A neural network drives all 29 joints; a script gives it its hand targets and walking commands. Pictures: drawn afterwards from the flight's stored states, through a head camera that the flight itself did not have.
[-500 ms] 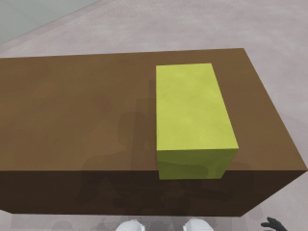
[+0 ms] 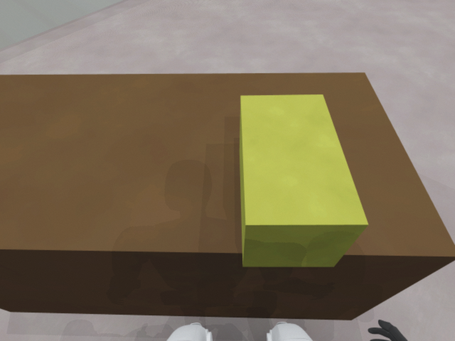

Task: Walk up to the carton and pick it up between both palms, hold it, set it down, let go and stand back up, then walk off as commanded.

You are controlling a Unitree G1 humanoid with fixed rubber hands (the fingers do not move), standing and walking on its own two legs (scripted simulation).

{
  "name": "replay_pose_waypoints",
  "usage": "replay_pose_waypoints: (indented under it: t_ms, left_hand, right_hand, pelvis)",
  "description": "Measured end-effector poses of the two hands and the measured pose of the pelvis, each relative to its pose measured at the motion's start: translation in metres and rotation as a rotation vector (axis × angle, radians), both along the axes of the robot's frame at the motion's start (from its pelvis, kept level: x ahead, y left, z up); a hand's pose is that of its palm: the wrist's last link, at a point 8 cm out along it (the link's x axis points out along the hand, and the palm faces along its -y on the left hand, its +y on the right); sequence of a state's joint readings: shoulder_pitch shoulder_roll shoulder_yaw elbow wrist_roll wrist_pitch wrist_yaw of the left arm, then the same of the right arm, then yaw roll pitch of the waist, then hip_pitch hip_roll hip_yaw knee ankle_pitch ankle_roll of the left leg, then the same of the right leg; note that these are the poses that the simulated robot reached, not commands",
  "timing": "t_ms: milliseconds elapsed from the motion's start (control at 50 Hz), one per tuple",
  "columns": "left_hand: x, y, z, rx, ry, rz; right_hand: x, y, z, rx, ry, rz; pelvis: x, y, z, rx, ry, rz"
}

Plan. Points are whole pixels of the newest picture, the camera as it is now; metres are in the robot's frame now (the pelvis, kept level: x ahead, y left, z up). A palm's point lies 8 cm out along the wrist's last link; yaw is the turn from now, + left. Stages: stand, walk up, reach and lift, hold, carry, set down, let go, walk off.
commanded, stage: walk up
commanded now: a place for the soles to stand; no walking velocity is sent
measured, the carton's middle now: (284, 176) +0.42 -0.11 +0.02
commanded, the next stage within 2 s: none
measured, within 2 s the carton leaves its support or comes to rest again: neither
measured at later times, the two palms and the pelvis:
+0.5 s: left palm out of the picture +0.04 +0.32 -0.10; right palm out of the picture +0.10 -0.29 -0.11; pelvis +0.00 +0.00 +0.00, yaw +0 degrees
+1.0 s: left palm out of the picture +0.02 +0.32 -0.10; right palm out of the picture +0.09 -0.29 -0.11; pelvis -0.02 +0.01 +0.00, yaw +0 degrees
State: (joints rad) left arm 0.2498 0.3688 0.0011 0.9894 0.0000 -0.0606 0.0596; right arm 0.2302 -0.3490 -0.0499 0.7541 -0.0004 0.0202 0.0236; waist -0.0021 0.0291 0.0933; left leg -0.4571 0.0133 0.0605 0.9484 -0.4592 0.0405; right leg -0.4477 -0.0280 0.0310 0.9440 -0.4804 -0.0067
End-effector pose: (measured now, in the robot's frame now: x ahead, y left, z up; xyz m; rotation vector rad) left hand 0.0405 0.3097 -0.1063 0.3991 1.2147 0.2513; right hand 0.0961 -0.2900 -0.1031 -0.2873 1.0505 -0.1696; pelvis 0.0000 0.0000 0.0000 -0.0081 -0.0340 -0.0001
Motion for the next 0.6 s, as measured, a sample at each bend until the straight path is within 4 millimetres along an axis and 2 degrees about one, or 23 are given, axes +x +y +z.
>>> replay_pose_waypoints:
  t_ms: [100, 200, 320, 420, 520, 600]
  left_hand:
    - [-0.004, -0.006, 0.006, 0.021, 0.01, 0.003]
    - [0.0, 0.008, 0.012, 0.045, -0.001, -0.003]
    - [0.007, 0.022, 0.014, 0.047, -0.032, -0.009]
    - [0.007, 0.016, 0.009, 0.031, -0.036, -0.009]
    - [-0.002, 0.008, 0.007, 0.037, -0.013, 0.002]
    - [-0.007, 0.013, 0.009, 0.046, -0.004, 0.006]
  right_hand:
    - [0.004, -0.01, -0.005, 0.009, 0.011, 0.0]
    - [0.008, -0.016, -0.006, -0.023, 0.012, 0.018]
    - [0.007, -0.003, -0.001, -0.037, 0.002, 0.03]
    - [0.005, 0.004, -0.001, -0.016, -0.005, 0.019]
    - [0.004, 0.001, -0.006, 0.008, -0.007, 0.011]
    - [0.004, -0.002, -0.006, -0.005, -0.001, 0.014]
  pelvis:
    - [0.001, -0.009, 0.0, 0.009, 0.001, 0.0]
    - [0.001, 0.002, -0.002, -0.005, 0.006, 0.0]
    - [-0.001, 0.016, 0.0, -0.013, 0.004, 0.004]
    - [-0.003, 0.013, 0.0, -0.008, 0.002, 0.004]
    - [-0.004, 0.003, -0.002, 0.003, -0.004, 0.004]
    - [-0.005, 0.007, -0.003, -0.001, -0.004, 0.003]
